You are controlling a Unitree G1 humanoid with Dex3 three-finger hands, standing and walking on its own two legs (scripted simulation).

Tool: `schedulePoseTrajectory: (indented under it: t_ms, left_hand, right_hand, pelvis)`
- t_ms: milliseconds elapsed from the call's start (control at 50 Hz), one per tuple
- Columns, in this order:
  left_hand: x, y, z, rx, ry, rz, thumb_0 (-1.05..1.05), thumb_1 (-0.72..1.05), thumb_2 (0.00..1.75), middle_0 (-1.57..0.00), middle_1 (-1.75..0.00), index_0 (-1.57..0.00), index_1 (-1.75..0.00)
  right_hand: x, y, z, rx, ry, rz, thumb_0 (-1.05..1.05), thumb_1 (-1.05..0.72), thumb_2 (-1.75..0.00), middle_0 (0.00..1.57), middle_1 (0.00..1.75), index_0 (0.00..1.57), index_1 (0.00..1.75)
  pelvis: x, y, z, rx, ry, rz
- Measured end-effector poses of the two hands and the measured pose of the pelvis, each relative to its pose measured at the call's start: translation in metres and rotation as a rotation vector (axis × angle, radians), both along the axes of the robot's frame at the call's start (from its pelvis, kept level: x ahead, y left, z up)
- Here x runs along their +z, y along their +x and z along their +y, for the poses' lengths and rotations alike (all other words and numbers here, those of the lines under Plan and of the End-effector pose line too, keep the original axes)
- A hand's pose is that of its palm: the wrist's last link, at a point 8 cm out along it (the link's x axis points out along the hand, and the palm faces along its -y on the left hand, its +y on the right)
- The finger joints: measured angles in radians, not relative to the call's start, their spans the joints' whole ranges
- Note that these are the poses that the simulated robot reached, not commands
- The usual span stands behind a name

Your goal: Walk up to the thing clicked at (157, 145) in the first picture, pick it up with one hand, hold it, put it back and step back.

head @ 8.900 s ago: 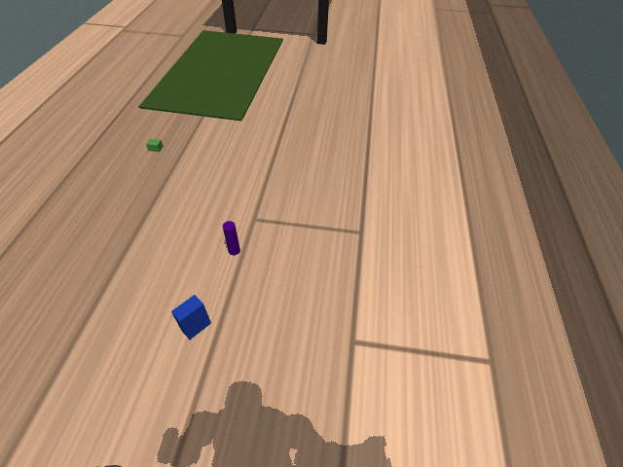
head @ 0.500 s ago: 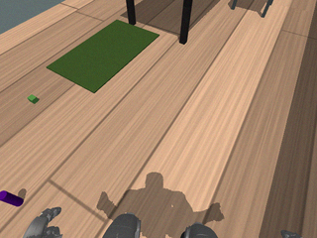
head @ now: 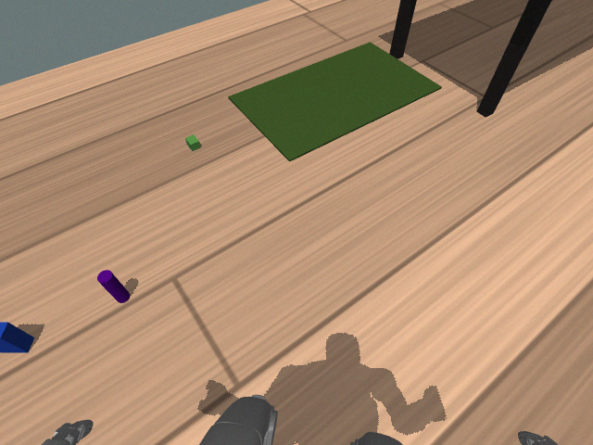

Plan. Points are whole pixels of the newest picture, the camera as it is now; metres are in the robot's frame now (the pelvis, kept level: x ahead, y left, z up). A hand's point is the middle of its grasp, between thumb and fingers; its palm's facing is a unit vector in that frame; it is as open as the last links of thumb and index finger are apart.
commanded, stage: walk up
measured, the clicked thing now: (193, 142) +1.42 +0.61 -0.73
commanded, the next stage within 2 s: stand in 1.84 s
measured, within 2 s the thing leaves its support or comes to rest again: neither
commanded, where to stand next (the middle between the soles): +0.09 +0.02 m, yaw +15 degrees
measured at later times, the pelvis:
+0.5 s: pelvis +0.02 +0.01 -0.01, yaw +12 degrees
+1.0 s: pelvis +0.02 +0.01 +0.01, yaw +17 degrees
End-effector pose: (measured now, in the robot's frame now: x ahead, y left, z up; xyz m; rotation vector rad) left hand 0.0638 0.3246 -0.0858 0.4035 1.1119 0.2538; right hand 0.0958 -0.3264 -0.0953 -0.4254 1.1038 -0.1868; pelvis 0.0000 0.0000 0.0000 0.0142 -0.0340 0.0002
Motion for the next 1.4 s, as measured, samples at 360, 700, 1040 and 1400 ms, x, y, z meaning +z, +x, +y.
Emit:
schedulePoseTrajectory:
  t_ms: [360, 700, 1040, 1400]
  left_hand:
    - [-0.031, -0.043, 0.035, 0.212, -0.060, 0.061, 0.01, 0.91, 0.90, -0.20, -0.30, -0.21, -0.30]
    - [-0.027, -0.058, 0.006, 0.296, -0.095, 0.044, 0.01, 0.91, 0.90, -0.20, -0.30, -0.21, -0.30]
    - [-0.019, -0.043, 0.011, 0.343, -0.098, 0.019, 0.01, 0.91, 0.90, -0.20, -0.30, -0.21, -0.30]
    - [-0.021, -0.051, 0.005, 0.397, -0.123, 0.057, 0.01, 0.91, 0.90, -0.20, -0.30, -0.21, -0.30]
  right_hand:
    - [0.003, 0.074, 0.056, 0.173, -0.029, -0.040, 0.00, -0.90, -0.90, 0.21, 0.30, 0.20, 0.30]
    - [-0.009, 0.092, 0.062, 0.238, 0.017, 0.026, 0.01, -0.90, -0.90, 0.21, 0.30, 0.20, 0.30]
    - [0.001, 0.111, 0.066, 0.268, 0.004, 0.058, 0.01, -0.90, -0.90, 0.21, 0.30, 0.20, 0.30]
    - [0.003, 0.125, 0.075, 0.298, 0.005, 0.081, 0.01, -0.90, -0.90, 0.21, 0.30, 0.20, 0.30]
  pelvis:
    - [-0.009, 0.017, 0.026, 0.168, -0.008, 0.010]
    - [-0.002, 0.019, 0.012, 0.256, -0.035, -0.002]
    - [0.008, 0.026, 0.009, 0.306, -0.042, 0.000]
    - [0.013, 0.035, 0.007, 0.328, -0.043, 0.008]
